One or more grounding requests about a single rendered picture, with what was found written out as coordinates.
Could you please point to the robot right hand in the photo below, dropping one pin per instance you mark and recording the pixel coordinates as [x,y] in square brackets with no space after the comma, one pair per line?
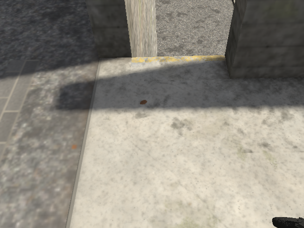
[284,222]

